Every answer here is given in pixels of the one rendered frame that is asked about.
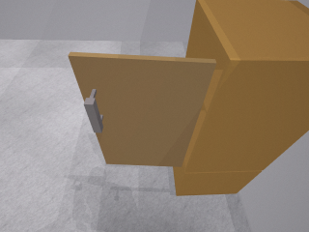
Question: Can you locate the cupboard door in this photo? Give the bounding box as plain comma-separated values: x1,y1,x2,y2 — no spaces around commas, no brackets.
68,52,217,167

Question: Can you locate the handle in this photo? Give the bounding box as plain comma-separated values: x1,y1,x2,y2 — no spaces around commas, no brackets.
84,89,103,133

